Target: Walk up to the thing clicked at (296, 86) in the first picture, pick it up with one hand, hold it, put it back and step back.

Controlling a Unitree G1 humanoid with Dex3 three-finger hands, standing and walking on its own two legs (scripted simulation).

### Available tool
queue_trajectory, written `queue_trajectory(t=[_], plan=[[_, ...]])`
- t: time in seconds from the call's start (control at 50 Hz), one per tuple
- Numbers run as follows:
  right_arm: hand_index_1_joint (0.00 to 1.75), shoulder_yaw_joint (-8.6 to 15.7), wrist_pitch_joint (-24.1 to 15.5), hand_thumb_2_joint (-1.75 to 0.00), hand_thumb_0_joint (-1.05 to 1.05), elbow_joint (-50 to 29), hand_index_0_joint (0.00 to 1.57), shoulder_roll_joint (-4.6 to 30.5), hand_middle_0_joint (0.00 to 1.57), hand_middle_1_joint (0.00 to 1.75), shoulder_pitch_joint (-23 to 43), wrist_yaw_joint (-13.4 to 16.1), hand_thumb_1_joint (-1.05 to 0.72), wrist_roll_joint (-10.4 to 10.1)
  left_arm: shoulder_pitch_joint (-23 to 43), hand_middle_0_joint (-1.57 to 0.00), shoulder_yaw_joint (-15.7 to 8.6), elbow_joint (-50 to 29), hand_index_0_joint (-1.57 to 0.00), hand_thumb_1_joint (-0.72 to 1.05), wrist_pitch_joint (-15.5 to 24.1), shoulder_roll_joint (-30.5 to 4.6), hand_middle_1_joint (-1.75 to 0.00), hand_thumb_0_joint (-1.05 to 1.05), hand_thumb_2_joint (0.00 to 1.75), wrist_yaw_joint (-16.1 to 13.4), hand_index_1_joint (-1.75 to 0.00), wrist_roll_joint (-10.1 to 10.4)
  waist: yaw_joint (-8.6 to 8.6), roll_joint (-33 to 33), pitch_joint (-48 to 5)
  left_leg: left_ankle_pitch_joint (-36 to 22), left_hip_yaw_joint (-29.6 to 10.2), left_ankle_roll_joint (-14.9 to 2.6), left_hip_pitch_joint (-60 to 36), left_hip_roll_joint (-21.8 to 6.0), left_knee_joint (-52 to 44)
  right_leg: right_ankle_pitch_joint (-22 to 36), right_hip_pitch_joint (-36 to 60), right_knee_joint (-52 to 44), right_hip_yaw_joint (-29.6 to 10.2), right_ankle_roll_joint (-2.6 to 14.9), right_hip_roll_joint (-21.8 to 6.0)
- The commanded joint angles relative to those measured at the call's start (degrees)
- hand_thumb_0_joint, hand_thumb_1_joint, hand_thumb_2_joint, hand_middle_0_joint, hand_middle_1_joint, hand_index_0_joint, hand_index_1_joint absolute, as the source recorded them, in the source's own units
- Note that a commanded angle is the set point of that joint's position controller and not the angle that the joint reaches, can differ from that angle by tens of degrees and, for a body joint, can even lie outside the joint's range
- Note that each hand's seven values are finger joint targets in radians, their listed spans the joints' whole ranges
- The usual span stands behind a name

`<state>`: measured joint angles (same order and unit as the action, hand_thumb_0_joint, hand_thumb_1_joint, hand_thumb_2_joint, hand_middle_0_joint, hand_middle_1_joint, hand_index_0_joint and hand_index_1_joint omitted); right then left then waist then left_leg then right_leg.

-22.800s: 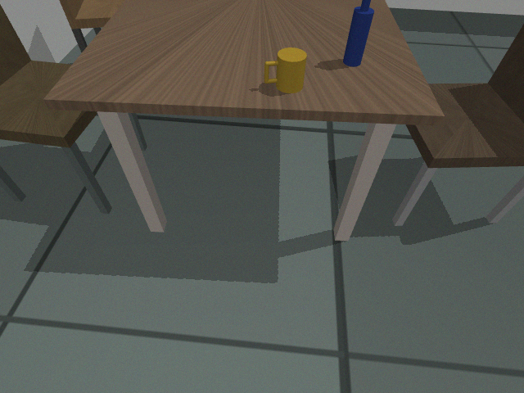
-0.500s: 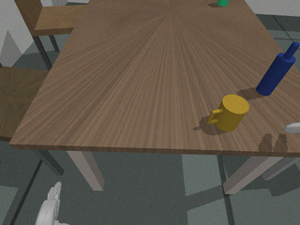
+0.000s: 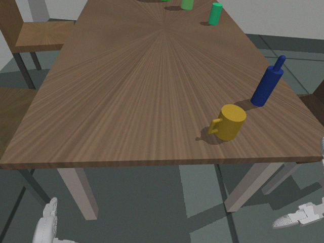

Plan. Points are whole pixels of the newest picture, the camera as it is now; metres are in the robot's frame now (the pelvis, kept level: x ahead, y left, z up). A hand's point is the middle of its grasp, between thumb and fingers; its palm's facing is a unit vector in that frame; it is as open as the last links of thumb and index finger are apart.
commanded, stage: sink last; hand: right
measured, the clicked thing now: (224, 123) +0.44 -0.22 +0.02
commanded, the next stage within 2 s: home in 0.28 s
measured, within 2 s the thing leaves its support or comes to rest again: neither
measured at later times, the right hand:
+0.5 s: hand (298, 180) +0.19 -0.26 +0.14, palm faces +0.39 +0.81 -0.43, open 17.4 cm
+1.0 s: hand (223, 227) +0.17 -0.18 -0.08, palm faces +0.08 +0.98 -0.20, open 17.5 cm
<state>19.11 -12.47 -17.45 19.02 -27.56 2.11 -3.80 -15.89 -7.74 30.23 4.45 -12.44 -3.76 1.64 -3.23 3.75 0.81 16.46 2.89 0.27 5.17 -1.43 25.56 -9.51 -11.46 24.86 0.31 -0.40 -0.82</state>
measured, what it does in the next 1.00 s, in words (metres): stands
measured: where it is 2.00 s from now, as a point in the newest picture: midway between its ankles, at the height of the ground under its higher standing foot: outside the picture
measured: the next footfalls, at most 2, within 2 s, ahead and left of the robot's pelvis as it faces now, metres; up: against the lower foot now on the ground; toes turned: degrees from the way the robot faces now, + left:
none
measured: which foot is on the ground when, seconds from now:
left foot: down 0.00-1.00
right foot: down 0.00-1.00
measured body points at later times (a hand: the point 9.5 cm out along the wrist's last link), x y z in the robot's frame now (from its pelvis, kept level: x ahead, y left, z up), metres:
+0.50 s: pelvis +0.00 +0.00 +0.00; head -0.02 +0.02 +0.45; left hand +0.17 +0.25 -0.08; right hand +0.17 -0.31 +0.16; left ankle -0.02 +0.12 -0.74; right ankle +0.05 -0.13 -0.74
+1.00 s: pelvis +0.01 +0.00 +0.00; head +0.02 +0.00 +0.45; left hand +0.17 +0.23 -0.09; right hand +0.17 -0.23 -0.07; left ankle -0.02 +0.12 -0.74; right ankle +0.05 -0.13 -0.74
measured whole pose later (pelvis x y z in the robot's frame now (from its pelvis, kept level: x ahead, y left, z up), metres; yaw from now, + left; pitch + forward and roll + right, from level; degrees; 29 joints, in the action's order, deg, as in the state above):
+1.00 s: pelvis +0.01 +0.00 +0.00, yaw +1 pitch -2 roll +0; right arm 1.8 -9.9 25.7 10.3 -18.5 2.3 -0.1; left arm -8.4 0.7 39.2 4.3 -10.7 -3.8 0.3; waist -0.3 -0.8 3.6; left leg 15.8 1.9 0.2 6.6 -1.1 24.3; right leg -9.3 -12.4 23.6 1.3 -0.5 -1.3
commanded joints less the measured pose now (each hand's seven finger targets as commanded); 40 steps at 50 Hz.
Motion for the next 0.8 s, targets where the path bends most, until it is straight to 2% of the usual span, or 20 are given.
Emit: queue_trajectory(t=[0.0,0.02,0.16,0.18,0.22,0.26,0.28,0.3,0.36,0.38,0.4,0.42,0.44,0.48,0.56,0.62,0.68,0.7,0.74,0.78], plan=[[0.06,4.91,-4.07,-0.05,0.00,-7.29,0.05,8.55,0.05,0.06,6.10,0.02,0.57,-0.54,0.89,-0.05,-3.33,-7.10,-0.06,-0.51,3.54,-6.82,-0.05,0.00,0.04,-0.24,-0.05,0.50,2.10,-6.43,4.97,1.89,-0.43,-0.01,10.99,0.14,-9.20,-2.39,5.16,-5.22,2.79,1.76,1.44],[0.06,5.46,-4.44,-0.05,0.00,-6.69,0.05,9.29,0.05,0.06,6.87,0.00,0.57,-0.42,2.36,-0.05,-5.33,-6.61,-0.06,-0.51,3.67,-8.52,-0.05,0.00,0.04,-0.39,-0.05,0.44,1.83,-5.61,4.87,3.55,-0.31,-0.25,11.29,0.32,-9.29,-3.89,5.22,-5.91,2.64,1.61,1.32],[0.06,10.12,-8.14,-0.05,0.00,-6.15,0.05,13.75,0.05,0.06,8.19,0.47,0.57,0.02,8.00,-0.05,-3.15,-3.23,-0.05,-0.52,5.13,-6.69,-0.05,0.00,0.05,0.33,-0.05,-0.50,-0.63,-2.26,2.18,3.45,-1.94,-0.41,8.41,-0.84,-9.58,-2.73,3.94,-5.34,2.59,1.24,1.98],[0.06,10.21,-8.44,-0.05,0.00,-4.30,0.05,13.71,0.05,0.06,6.90,0.68,0.56,0.32,8.69,-0.05,-2.46,-1.25,-0.05,-0.52,5.08,-5.77,-0.05,0.00,0.05,0.31,-0.05,-0.56,-1.16,-0.93,1.76,1.48,-1.82,-0.48,7.60,-0.68,-8.93,-1.34,3.86,-5.33,2.46,1.20,1.83],[0.06,12.12,-9.03,-0.05,0.00,-3.67,0.05,15.21,0.05,0.06,8.01,1.08,0.58,0.32,11.04,-0.05,-4.20,0.09,-0.05,-0.53,5.23,-7.82,-0.05,0.00,0.05,0.08,-0.05,-0.75,-1.11,-0.32,-0.84,-1.24,-1.17,-0.59,5.82,-0.21,-8.05,0.42,4.26,-5.28,2.03,1.25,1.58],[0.06,12.01,-9.67,-0.05,0.00,-5.94,0.05,15.70,0.05,0.06,9.50,1.32,0.55,0.40,12.57,-0.05,-3.18,-1.08,-0.05,-0.53,5.60,-7.96,-0.05,0.00,0.05,-0.02,-0.05,-0.92,-1.07,0.92,-4.16,-4.38,-0.81,-0.62,3.94,0.02,-7.39,2.48,5.46,-5.01,2.11,1.30,1.65],[0.06,11.40,-9.65,-0.06,0.00,-4.43,0.05,14.87,0.05,0.06,7.53,1.38,0.54,0.61,12.79,-0.06,-2.01,-1.06,-0.05,-0.54,5.66,-6.93,-0.05,0.00,0.06,0.07,-0.05,-0.88,-1.44,0.59,-4.54,-5.57,-0.23,-0.73,3.35,0.47,-6.96,3.50,5.69,-5.28,1.98,1.34,1.40],[0.06,9.96,-9.58,-0.06,0.00,-3.57,0.05,13.81,0.05,0.06,8.51,1.40,0.53,0.73,13.15,-0.06,-2.12,-2.64,-0.05,-0.54,5.83,-7.48,-0.05,0.00,0.07,-0.07,-0.05,-0.89,-0.53,-0.68,-4.91,-6.65,0.19,-0.73,3.18,0.83,-6.74,4.36,6.25,-5.40,1.79,1.40,1.22],[0.06,8.14,-9.68,-0.06,0.00,-1.35,0.05,11.83,0.05,0.06,8.09,1.15,0.49,0.89,11.60,-0.06,-1.25,-5.53,-0.05,-0.54,6.01,-7.60,-0.05,0.00,0.07,-0.38,-0.06,-0.79,-0.08,-4.48,-4.92,-8.05,0.24,-0.20,3.09,0.70,-7.34,5.92,7.63,-5.32,2.05,1.65,1.27],[0.06,7.60,-9.71,-0.07,0.00,-1.81,0.06,11.53,0.06,0.06,7.66,0.92,0.52,0.78,8.11,-0.11,-0.97,-3.56,-0.11,-0.46,5.63,-6.84,-0.13,0.00,0.15,-0.16,-0.14,-0.61,0.14,-3.08,-3.45,-8.57,0.36,-0.29,3.40,0.71,-7.36,6.06,7.61,-5.65,2.35,1.62,1.44],[0.06,7.61,-9.58,-0.08,0.00,-0.56,0.06,11.33,0.06,0.06,6.19,0.65,0.51,0.71,4.66,-0.11,1.10,-1.71,-0.11,-0.38,5.15,-4.47,-0.15,0.00,0.23,0.34,-0.15,-0.42,-0.35,-2.51,-2.34,-9.01,0.65,-0.29,3.34,0.78,-7.33,6.41,7.47,-5.81,2.47,1.60,1.45],[0.06,6.12,-9.52,-0.09,0.00,-0.88,0.06,9.90,0.06,0.06,6.62,0.28,0.49,0.59,6.42,-0.11,2.55,-4.83,-0.11,-0.30,5.27,-3.68,-0.15,0.00,0.31,0.63,-0.15,-0.21,-0.34,-2.84,-0.77,-6.92,0.62,-0.45,4.09,0.79,-7.91,5.04,6.90,-6.19,2.60,1.44,1.45],[0.06,5.88,-9.14,-0.08,0.00,0.89,0.06,9.58,0.06,0.06,6.37,0.07,0.50,0.57,5.45,-0.11,2.06,-4.92,-0.12,-0.22,5.18,-3.96,-0.16,0.00,0.39,0.64,-0.16,-0.05,0.20,-4.14,-0.24,-6.79,0.94,-0.41,4.45,1.19,-7.91,4.84,7.16,-6.57,2.53,1.57,1.04],[0.06,4.05,-8.85,-0.07,0.00,0.43,0.06,8.17,0.06,0.06,6.60,-0.35,0.53,0.41,6.18,-0.12,4.16,-4.39,-0.12,-0.06,4.73,-2.25,-0.17,0.00,0.44,1.23,-0.17,0.07,-0.14,-3.04,0.69,-6.76,1.00,-0.51,4.63,1.18,-8.02,4.49,6.59,-7.07,2.75,1.44,1.19],[0.06,0.89,-7.30,-0.08,0.00,3.34,0.06,6.15,0.06,0.06,5.32,-1.02,0.51,0.21,7.05,-0.14,0.45,-2.30,-0.14,0.26,4.29,-5.88,-0.19,0.00,0.54,1.34,-0.19,0.12,1.20,-2.16,1.75,-5.65,1.10,-0.59,6.16,1.31,-8.13,2.73,6.45,-7.45,2.60,1.45,0.92],[0.05,-2.72,-6.04,-0.06,0.00,6.42,0.05,3.69,0.05,0.05,4.48,-1.37,0.54,0.64,7.48,-0.15,-0.50,-2.35,-0.15,0.38,4.09,-7.30,-0.21,0.00,0.60,1.34,-0.21,0.16,2.31,-3.33,0.12,-7.40,1.45,-0.60,6.41,1.58,-7.38,4.27,7.83,-7.12,2.22,1.40,0.46],[0.05,-4.95,-5.20,-0.06,0.00,8.59,0.05,2.93,0.05,0.05,6.30,-0.93,0.54,1.27,10.47,-0.17,1.16,-3.19,-0.17,0.56,4.09,-5.90,-0.24,0.00,0.71,1.09,-0.24,-0.21,2.20,-3.58,-1.83,-7.51,1.33,-0.64,5.97,1.41,-7.35,4.44,8.03,-6.36,1.90,1.37,0.53],[0.05,-5.92,-4.58,-0.04,0.00,11.88,0.05,2.32,0.05,0.05,5.08,-0.70,0.57,1.74,11.56,-0.17,3.43,-3.86,-0.17,0.63,4.14,-4.01,-0.25,0.00,0.75,1.12,-0.25,-0.41,1.68,-4.68,-3.37,-9.29,1.15,-0.47,4.74,1.14,-7.12,5.85,7.70,-5.80,1.98,1.58,0.84],[0.05,-7.69,-4.37,-0.04,0.00,12.19,0.05,2.28,0.05,0.05,7.15,-0.36,0.57,2.13,13.12,-0.18,3.84,-3.24,-0.18,0.73,3.99,-3.82,-0.27,0.00,0.80,0.51,-0.27,-0.58,1.77,-2.90,-4.80,-10.33,0.78,-0.48,4.42,0.98,-6.56,6.72,8.30,-5.39,2.10,1.38,0.87],[0.05,-10.54,-3.25,-0.05,0.00,17.48,0.05,0.51,0.05,0.05,7.18,-0.06,0.56,2.52,12.82,-0.20,5.05,-1.87,-0.20,0.85,3.79,-3.14,-0.29,0.00,0.88,0.10,-0.29,-0.74,2.66,-2.64,-5.53,-11.13,0.77,-0.54,4.77,1.13,-6.23,7.24,8.64,-5.04,2.02,1.32,0.68]])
